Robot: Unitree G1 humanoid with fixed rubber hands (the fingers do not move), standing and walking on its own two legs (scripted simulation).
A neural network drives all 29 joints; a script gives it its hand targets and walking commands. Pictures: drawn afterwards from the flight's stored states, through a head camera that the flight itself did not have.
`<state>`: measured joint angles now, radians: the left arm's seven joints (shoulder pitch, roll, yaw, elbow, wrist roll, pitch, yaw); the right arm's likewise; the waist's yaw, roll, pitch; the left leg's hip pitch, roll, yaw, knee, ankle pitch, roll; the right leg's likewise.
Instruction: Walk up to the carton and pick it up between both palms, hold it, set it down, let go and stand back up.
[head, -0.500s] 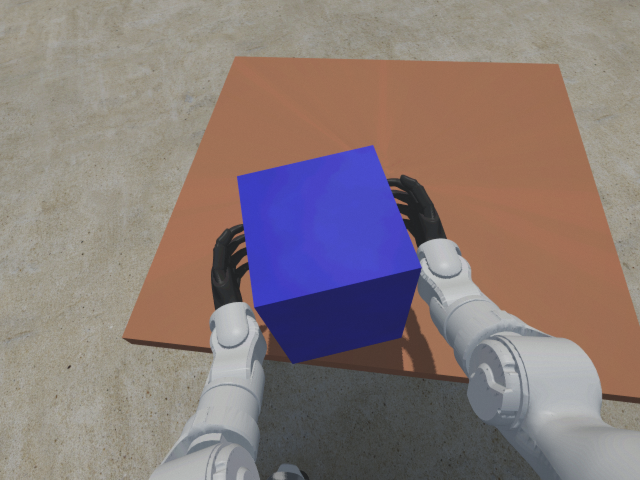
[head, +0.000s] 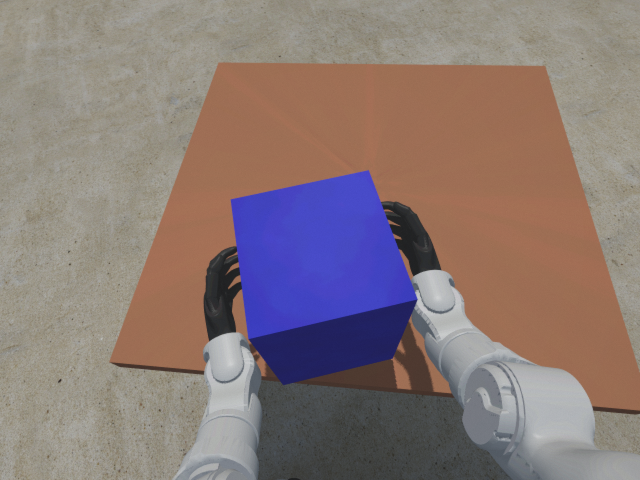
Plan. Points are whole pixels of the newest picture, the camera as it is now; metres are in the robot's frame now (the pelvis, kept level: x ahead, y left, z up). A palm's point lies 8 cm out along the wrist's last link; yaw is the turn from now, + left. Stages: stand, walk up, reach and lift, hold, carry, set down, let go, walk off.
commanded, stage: reach and lift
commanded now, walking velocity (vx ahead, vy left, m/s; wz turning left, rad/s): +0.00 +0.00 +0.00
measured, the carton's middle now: (321, 288) +0.38 +0.07 -0.05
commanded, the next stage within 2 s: none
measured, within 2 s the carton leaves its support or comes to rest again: leaves its support in 1.58 s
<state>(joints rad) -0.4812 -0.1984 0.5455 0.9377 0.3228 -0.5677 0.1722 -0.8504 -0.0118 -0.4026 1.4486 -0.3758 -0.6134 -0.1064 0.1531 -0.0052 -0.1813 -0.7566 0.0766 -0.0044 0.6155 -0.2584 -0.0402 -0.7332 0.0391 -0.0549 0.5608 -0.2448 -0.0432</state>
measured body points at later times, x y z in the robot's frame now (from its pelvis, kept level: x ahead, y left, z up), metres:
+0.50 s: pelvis +0.00 +0.00 -0.01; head +0.12 +0.00 +0.43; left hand +0.33 +0.20 -0.03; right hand +0.43 -0.05 -0.01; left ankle -0.01 +0.15 -0.72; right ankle -0.01 -0.09 -0.72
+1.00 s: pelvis -0.01 +0.00 -0.01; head +0.11 -0.01 +0.42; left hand +0.33 +0.20 -0.04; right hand +0.43 -0.05 -0.02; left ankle -0.01 +0.15 -0.72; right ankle -0.01 -0.09 -0.72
